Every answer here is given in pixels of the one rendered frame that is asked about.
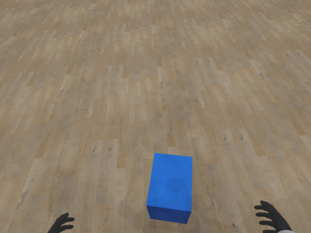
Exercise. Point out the left robot hand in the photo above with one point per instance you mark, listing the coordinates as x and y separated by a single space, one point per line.
57 228

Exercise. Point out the right robot hand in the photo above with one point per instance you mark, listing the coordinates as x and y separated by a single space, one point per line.
278 222

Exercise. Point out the carton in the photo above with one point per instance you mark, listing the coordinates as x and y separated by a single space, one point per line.
170 190

